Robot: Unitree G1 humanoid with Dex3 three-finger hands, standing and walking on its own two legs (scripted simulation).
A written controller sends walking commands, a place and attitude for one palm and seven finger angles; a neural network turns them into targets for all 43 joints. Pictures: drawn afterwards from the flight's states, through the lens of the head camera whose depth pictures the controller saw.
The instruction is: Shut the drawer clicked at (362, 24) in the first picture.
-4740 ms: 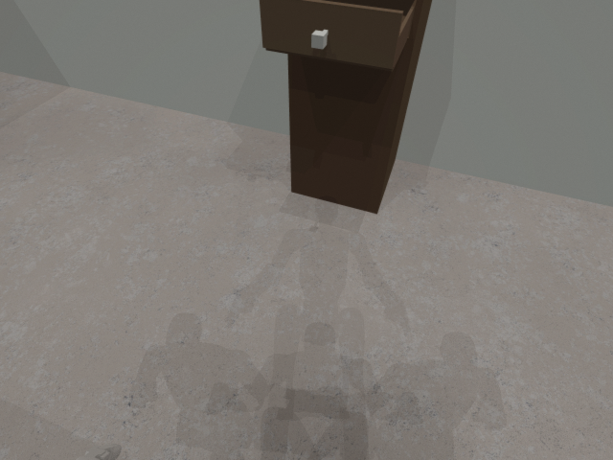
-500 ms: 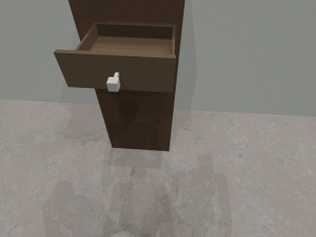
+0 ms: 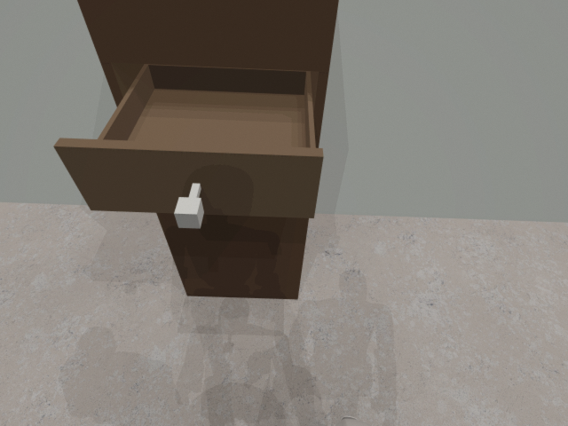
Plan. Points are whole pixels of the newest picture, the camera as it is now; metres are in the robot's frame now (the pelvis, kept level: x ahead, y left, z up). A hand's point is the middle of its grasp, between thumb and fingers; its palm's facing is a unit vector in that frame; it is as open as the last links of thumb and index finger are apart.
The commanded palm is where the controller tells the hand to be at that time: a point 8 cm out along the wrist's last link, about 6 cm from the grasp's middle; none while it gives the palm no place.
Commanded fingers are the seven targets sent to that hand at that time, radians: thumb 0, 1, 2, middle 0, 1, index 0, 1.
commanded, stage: come to a stop and stand still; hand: left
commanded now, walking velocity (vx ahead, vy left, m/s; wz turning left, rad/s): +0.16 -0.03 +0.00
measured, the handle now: (192, 203) +0.41 +0.16 +0.09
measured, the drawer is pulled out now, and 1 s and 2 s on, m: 0.25 0.25 0.25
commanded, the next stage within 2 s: look again from close up in 1.90 s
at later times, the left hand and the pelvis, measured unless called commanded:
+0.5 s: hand out of the picture +0.12 +0.19 -0.19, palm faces +0.10 -0.97 -0.21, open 7.3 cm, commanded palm none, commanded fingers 0.00 0.90 0.90 -0.20 -0.30 -0.20 -0.30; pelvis +0.07 +0.00 -0.02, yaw +2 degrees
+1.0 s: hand out of the picture +0.04 +0.17 -0.18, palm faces +0.03 -0.98 -0.20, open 7.4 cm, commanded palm none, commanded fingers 0.00 0.90 0.90 -0.20 -0.30 -0.20 -0.30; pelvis +0.03 -0.02 +0.00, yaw +0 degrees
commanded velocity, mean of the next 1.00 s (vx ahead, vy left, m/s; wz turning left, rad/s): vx -0.06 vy -0.02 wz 0.00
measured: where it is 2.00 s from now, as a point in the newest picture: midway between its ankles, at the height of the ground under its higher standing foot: outside the picture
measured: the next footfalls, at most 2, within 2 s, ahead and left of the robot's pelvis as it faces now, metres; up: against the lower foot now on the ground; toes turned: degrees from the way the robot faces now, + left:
right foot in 0.12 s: +0.14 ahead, -0.14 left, +0.00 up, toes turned -7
left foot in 0.50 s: +0.12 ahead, +0.09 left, +0.00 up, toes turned +3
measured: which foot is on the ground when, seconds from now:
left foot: down 0.00-0.12, up 0.14-0.48, down 0.50-1.00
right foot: up 0.00-0.10, down 0.12-0.50, up 0.52-1.00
